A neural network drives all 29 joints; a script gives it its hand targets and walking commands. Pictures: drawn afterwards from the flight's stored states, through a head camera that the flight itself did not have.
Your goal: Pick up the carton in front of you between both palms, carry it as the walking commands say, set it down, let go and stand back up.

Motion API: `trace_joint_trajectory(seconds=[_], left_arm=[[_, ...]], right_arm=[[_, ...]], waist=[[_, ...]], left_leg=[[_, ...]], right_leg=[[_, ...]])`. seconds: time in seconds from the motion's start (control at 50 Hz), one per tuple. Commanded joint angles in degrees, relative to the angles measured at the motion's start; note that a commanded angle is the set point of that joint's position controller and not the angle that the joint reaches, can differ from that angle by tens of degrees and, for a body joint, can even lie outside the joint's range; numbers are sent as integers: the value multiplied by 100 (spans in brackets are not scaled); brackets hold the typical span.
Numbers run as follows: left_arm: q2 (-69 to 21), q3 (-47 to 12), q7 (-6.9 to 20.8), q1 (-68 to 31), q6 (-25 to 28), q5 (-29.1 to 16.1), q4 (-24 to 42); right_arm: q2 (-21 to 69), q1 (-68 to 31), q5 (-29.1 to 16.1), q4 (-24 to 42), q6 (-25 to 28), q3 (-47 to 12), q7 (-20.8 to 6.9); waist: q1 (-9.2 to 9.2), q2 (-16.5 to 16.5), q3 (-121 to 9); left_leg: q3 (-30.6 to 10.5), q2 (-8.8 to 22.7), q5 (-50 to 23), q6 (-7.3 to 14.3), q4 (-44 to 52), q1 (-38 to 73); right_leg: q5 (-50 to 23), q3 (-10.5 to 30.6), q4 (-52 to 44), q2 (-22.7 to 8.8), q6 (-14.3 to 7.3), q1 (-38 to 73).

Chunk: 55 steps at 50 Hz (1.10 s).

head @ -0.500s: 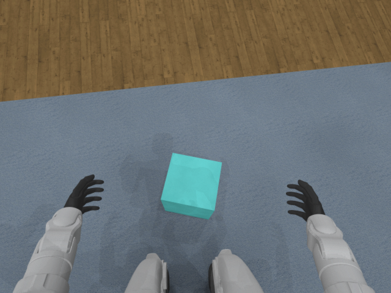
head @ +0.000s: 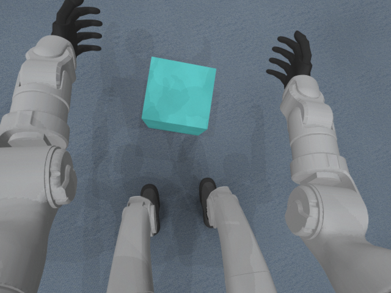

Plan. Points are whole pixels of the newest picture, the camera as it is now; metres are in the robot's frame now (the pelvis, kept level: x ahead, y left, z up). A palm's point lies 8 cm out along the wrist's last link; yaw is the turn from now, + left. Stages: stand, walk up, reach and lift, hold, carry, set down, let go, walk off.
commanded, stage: reach and lift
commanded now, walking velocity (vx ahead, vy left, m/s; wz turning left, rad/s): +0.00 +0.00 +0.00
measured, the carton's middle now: (178, 101) +0.54 -0.04 -0.54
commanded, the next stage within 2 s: none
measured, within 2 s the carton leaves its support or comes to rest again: leaves its support in 1.88 s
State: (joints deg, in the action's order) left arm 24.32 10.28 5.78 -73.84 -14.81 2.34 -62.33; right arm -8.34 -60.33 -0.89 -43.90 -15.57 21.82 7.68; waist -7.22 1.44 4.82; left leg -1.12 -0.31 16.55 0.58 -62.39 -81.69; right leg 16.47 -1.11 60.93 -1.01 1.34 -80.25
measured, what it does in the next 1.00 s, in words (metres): lowers itself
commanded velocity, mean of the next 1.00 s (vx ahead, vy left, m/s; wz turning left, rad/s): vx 0.00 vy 0.00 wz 0.00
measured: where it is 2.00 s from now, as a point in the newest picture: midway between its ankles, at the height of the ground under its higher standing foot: (182, 215)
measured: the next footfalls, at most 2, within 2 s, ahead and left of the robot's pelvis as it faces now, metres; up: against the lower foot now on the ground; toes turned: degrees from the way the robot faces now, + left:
none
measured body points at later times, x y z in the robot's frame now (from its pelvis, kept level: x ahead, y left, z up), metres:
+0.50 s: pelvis +0.03 +0.00 -0.10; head +0.38 +0.01 +0.19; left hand +0.59 +0.14 -0.26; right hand +0.51 -0.23 -0.25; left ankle +0.10 +0.11 -0.63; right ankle +0.09 -0.14 -0.62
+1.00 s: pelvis -0.03 +0.00 -0.27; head +0.36 +0.00 -0.05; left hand +0.59 +0.14 -0.46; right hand +0.51 -0.22 -0.46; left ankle +0.09 +0.11 -0.63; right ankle +0.09 -0.14 -0.63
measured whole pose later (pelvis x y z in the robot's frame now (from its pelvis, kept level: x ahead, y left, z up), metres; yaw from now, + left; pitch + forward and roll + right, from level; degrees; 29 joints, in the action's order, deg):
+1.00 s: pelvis -0.03 +0.00 -0.27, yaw -3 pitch +39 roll -4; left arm 30.6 -4.5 -1.3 -98.9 -6.8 -11.0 -75.3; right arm -13.4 -85.8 -10.0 -61.7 -5.9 16.1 9.4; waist -6.4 -1.1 23.3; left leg -3.0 -0.8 29.9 0.2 -121.7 -130.5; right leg 30.0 -0.6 119.3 1.3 3.0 -128.2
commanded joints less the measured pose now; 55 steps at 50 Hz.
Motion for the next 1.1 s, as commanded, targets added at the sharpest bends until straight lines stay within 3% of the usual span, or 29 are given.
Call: trace_joint_trajectory(seconds=[0.0, 0.14, 0.2, 0.26, 0.4, 0.54, 0.64, 0.72, 0.82, 0.94, 1.04, 1.08], left_arm=[[776, 181, 20, -2197, 132, 184, 348], [474, 374, -89, -2273, 305, 514, 542], [120, 490, -125, -1944, 461, 615, 641], [-147, 591, -206, -1609, 615, 699, 670], [-152, 534, -481, -1259, 859, 613, 625], [468, -329, -743, -2116, 929, -312, 847], [820, -881, -814, -2920, 819, -913, 747], [1028, -1120, -805, -3527, 671, -1137, 352], [1116, -1293, -739, -3938, 698, -1244, -430], [1218, -1419, -701, -4208, 910, -1324, -862], [1378, -1686, -796, -4553, 1080, -1564, -554], [1350, -1701, -832, -4559, 1108, -1602, -360]], right_arm=[[-535, -1685, 186, 622, 122, 347, 23], [-313, -1382, 450, 908, 376, 680, -128], [-136, -1089, 582, 869, 602, 814, -258], [-34, -890, 684, 716, 843, 930, -339], [-91, -888, 608, 281, 1158, 857, -327], [-713, -1508, -282, 192, 1182, 107, -18], [-1003, -2229, -842, 162, 1013, -315, 174], [-1159, -2888, -1046, -114, 859, -450, 259], [-1191, -3431, -978, -793, 876, -478, 245], [-1286, -3857, -861, -1302, 1088, -504, 165], [-1506, -4169, -1146, -1109, 1267, -704, 235], [-1435, -4158, -1270, -1017, 1298, -833, 252]], waist=[[-228, 496, -5366], [-311, 876, -6650], [-272, 932, -6531], [-203, 910, -6351], [-1, 574, -6081], [-107, 757, -7196], [-149, 932, -7434], [-183, 932, -6916], [-199, 772, -5775], [-177, 569, -5082], [-191, 596, -5876], [-95, 655, -5907]], left_leg=[[43, -342, 160, -142, 504, 2774], [-53, -409, -2142, -131, 21, 3743], [-204, -351, -3097, -124, -279, 3700], [-329, -279, -3573, -100, -705, 3219], [-267, -314, -2631, -109, -1775, 1236], [-137, -303, -2145, -138, -3243, 799], [-12, -236, -1144, -124, -3897, 522], [4, -138, -141, -91, -4181, 89], [-62, -22, 665, -73, -4526, -735], [-168, 39, 577, -76, -5023, -1239], [-184, 54, -167, -50, -5444, -655], [-119, 21, -345, -66, -5548, -715]], right_leg=[[-172, -395, -464, 402, 228, 2121], [-1758, -510, -146, 551, 264, 1501], [-2204, -472, 62, 567, 268, 744], [-2377, -399, 434, 558, 291, -29], [-1982, -297, 1619, 542, 398, -943], [-1923, -314, 3021, 486, 361, -989], [-1161, -395, 3692, 424, 306, -1086], [-313, -448, 4050, 304, 277, -1354], [295, -406, 4494, 198, 241, -1603], [71, -298, 5039, 175, 227, -1555], [-624, -304, 5432, 200, 238, -1265], [-782, -301, 5512, 240, 228, -1214]])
